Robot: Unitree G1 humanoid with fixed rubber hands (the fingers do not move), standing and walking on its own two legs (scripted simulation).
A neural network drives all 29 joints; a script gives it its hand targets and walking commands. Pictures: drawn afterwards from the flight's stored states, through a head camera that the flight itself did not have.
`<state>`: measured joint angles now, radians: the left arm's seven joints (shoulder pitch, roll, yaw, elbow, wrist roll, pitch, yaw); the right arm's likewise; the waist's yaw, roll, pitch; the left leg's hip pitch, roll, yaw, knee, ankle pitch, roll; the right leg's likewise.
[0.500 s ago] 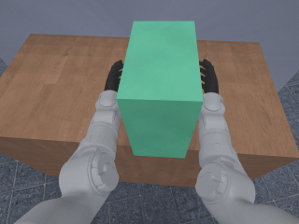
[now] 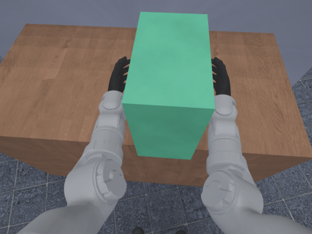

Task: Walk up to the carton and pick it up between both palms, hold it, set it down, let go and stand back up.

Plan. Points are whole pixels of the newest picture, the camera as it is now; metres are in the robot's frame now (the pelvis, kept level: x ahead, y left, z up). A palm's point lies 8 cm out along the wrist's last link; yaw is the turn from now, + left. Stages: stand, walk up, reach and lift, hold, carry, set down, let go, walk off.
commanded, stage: set down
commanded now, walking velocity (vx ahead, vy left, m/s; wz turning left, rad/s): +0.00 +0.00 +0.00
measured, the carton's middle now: (168, 93) +0.47 -0.05 +0.02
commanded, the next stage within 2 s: none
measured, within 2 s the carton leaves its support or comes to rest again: rests again in 0.12 s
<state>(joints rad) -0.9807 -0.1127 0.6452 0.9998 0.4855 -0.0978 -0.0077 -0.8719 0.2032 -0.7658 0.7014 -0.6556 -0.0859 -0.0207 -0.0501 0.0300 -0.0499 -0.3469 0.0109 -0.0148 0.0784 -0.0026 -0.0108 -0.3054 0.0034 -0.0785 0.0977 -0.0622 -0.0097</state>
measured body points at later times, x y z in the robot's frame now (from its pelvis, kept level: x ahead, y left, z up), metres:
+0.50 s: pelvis +0.01 +0.00 +0.00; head +0.13 -0.01 +0.43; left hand +0.48 +0.09 +0.05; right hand +0.45 -0.18 +0.06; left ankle +0.00 +0.13 -0.75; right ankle -0.03 -0.10 -0.75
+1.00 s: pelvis -0.01 +0.01 -0.01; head +0.11 -0.01 +0.42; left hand +0.50 +0.10 +0.05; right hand +0.46 -0.17 +0.05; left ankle +0.00 +0.13 -0.75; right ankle -0.03 -0.10 -0.75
